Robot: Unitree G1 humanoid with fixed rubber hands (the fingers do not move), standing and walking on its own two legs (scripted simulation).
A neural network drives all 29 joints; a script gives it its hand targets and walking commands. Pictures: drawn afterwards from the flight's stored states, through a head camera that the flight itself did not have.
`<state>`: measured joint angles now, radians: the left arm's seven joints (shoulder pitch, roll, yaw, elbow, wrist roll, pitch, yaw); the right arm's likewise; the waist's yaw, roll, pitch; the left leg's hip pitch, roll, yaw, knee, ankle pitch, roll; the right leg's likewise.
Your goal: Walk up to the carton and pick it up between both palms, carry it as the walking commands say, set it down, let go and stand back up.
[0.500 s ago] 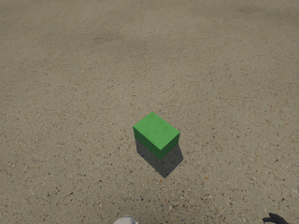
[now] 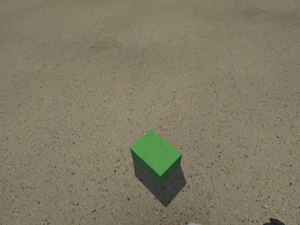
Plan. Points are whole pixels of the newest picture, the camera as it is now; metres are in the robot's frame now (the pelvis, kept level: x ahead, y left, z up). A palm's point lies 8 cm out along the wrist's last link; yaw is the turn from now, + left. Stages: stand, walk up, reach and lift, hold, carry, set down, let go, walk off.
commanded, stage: walk up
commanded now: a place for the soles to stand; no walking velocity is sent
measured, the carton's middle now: (155, 156) +0.66 +0.03 -0.68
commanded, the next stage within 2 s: none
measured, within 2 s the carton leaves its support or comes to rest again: neither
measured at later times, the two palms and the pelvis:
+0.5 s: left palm (39, 210) +0.18 +0.35 -0.08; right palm (267, 202) +0.20 -0.28 -0.07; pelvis +0.11 +0.03 +0.00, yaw -2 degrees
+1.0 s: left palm (46, 194) +0.22 +0.34 -0.08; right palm (260, 179) +0.26 -0.29 -0.07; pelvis +0.14 +0.02 +0.00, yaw -2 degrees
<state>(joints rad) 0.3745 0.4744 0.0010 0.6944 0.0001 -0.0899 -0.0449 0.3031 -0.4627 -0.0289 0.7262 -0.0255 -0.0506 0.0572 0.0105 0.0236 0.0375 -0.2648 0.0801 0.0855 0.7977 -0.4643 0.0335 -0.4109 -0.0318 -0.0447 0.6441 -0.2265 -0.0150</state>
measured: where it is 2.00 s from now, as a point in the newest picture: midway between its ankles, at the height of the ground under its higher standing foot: outside the picture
